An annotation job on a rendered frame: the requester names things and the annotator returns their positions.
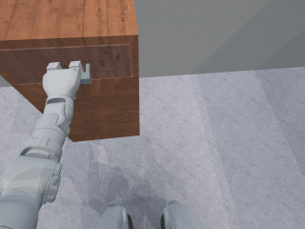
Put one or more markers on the robot right shin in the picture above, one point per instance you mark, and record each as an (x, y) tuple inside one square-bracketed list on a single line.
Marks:
[(173, 201)]

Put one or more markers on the left robot hand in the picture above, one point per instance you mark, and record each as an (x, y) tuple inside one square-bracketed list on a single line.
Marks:
[(62, 81)]

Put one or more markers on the drawer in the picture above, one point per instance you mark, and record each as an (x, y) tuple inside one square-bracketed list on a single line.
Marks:
[(28, 65)]

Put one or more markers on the left robot forearm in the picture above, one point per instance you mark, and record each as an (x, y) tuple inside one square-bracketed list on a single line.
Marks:
[(50, 132)]

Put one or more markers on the cabinet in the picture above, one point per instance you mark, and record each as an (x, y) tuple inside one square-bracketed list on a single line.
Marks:
[(106, 108)]

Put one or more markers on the robot left thigh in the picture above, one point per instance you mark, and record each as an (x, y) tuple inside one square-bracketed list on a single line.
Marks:
[(114, 217)]

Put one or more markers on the handle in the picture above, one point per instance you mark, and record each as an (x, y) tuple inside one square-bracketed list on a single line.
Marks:
[(86, 77)]

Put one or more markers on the robot left upper arm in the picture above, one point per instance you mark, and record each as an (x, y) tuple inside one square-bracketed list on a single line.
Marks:
[(30, 183)]

